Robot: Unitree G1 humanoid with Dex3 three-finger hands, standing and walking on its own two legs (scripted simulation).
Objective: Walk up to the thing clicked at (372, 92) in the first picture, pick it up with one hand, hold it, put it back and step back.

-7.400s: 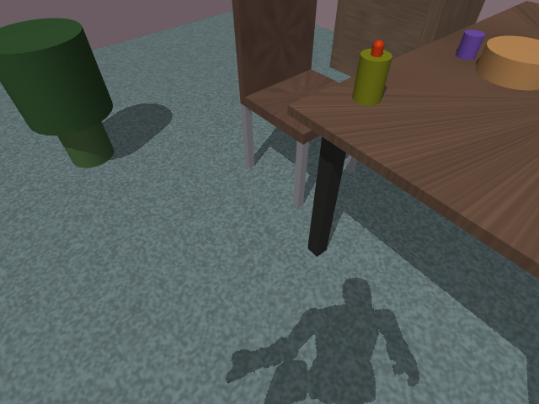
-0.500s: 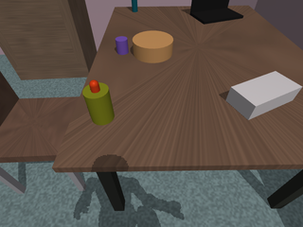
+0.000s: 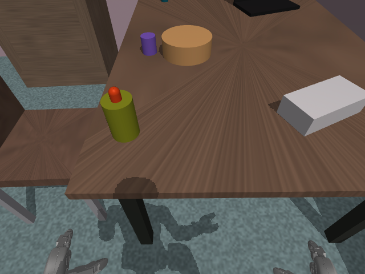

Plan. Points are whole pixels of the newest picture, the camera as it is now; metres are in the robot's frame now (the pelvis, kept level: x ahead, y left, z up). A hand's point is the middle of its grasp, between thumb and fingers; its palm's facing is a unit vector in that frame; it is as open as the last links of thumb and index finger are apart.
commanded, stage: rise first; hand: left
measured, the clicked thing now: (120, 112) +0.55 +0.21 +0.04
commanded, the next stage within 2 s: go down in 1.54 s
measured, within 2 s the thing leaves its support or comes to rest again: neither
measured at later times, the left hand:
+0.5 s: hand (56, 244) +0.20 +0.26 +0.02, palm faces +0.31 -0.88 -0.37, open 17.5 cm
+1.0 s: hand (28, 243) +0.18 +0.27 +0.09, palm faces +0.38 -0.82 -0.42, open 17.6 cm
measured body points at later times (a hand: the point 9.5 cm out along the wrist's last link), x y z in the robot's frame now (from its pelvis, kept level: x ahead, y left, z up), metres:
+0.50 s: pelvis +0.01 +0.00 +0.00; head +0.00 -0.02 +0.45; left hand +0.18 +0.31 +0.04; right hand +0.17 -0.26 -0.09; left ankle +0.01 +0.12 -0.74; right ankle -0.01 -0.13 -0.74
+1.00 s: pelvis +0.00 -0.01 +0.00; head -0.01 -0.03 +0.45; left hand +0.15 +0.31 +0.11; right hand +0.17 -0.27 -0.09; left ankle +0.01 +0.12 -0.74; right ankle -0.01 -0.13 -0.74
